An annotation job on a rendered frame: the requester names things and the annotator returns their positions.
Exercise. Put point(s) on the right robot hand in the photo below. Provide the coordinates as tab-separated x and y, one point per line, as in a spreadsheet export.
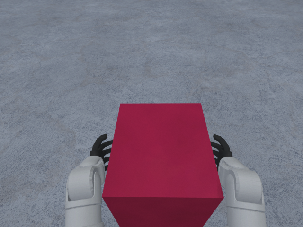
223	149

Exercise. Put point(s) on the carton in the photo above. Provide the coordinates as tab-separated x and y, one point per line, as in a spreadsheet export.
161	170

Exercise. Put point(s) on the left robot forearm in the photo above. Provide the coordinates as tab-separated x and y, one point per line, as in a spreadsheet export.
83	194

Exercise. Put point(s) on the left robot hand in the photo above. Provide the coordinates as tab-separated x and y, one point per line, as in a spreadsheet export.
97	149

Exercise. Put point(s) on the right robot forearm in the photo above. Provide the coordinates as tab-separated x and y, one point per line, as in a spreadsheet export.
244	194

